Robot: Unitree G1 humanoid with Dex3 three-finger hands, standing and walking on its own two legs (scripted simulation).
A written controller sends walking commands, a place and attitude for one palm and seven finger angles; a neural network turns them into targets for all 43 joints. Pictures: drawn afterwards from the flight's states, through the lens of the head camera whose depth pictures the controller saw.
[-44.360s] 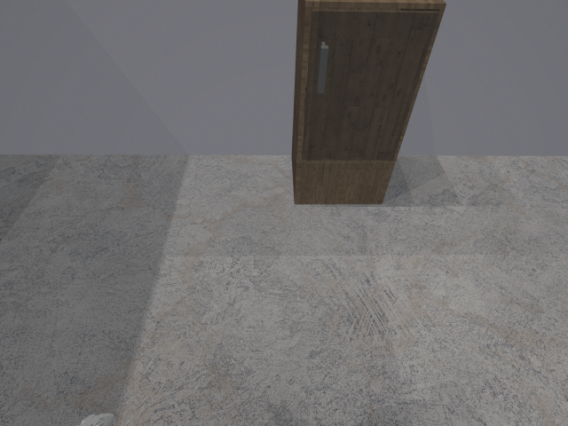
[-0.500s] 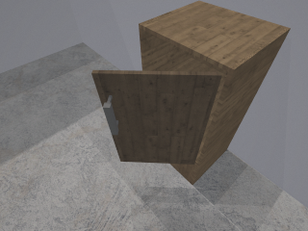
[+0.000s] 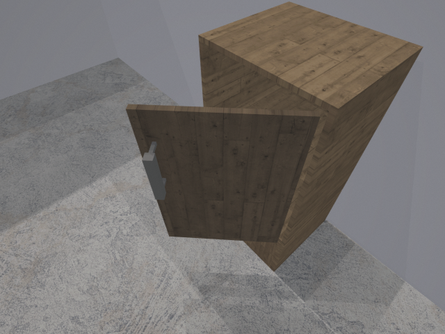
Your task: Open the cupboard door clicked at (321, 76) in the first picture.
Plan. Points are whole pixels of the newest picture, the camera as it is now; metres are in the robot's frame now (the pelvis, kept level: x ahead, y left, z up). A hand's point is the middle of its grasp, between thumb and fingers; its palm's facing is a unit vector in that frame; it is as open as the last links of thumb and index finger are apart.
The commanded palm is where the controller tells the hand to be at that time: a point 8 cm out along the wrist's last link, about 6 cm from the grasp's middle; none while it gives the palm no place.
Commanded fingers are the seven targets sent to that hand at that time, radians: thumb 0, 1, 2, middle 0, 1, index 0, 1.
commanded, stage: look again from close up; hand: left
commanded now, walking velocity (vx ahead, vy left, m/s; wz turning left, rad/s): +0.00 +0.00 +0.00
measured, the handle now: (157, 171) +0.49 +0.20 -0.05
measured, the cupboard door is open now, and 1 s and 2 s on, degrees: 45 45 45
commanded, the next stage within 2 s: raise the hand with hooked fingers in 0.48 s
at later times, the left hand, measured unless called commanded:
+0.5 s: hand out of the picture +0.01 +0.18 -0.17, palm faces +0.02 -0.98 -0.21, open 7.3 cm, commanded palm none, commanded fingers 0.00 0.90 0.90 -0.20 -0.30 -0.20 -0.30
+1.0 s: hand out of the picture +0.13 +0.19 -0.08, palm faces -0.02 -1.00 +0.03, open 8.6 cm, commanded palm +0.11 +0.26 -0.06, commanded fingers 0.00 0.39 0.68 -0.24 -0.63 -0.24 -0.63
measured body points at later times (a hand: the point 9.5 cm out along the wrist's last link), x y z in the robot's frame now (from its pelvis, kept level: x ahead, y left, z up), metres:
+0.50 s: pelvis -0.01 +0.00 +0.00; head +0.01 -0.01 +0.45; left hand +0.01 +0.23 -0.15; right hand -0.02 -0.22 -0.16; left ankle -0.06 +0.11 -0.74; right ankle +0.01 -0.11 -0.74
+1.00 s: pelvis -0.05 +0.00 -0.08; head -0.01 +0.02 +0.37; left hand +0.12 +0.25 -0.08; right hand +0.21 -0.25 -0.08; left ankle -0.06 +0.11 -0.74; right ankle +0.01 -0.11 -0.74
